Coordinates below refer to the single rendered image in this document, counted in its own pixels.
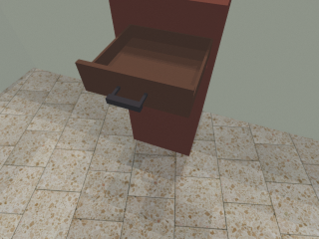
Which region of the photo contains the handle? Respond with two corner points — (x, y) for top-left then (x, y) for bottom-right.
(106, 86), (148, 113)

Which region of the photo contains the cabinet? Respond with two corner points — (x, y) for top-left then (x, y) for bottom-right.
(109, 0), (231, 156)

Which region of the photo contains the drawer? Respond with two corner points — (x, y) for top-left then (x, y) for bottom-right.
(75, 24), (213, 118)

